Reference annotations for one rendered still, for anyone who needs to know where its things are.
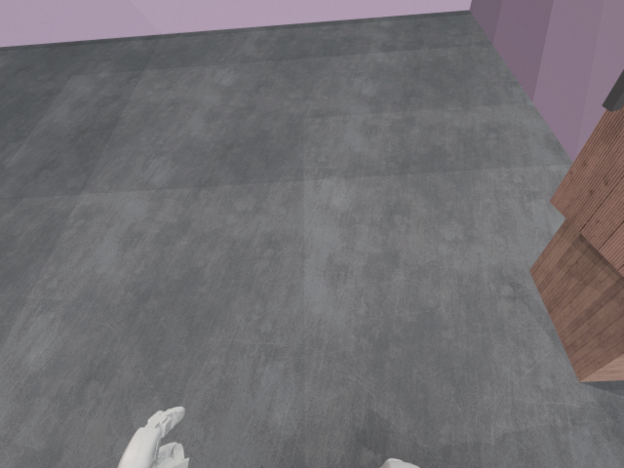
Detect cupboard door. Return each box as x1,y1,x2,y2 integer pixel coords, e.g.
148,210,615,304
550,105,624,277

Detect left robot hand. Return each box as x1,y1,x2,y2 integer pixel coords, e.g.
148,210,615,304
118,407,189,468

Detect handle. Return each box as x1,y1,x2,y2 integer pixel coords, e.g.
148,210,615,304
602,69,624,112

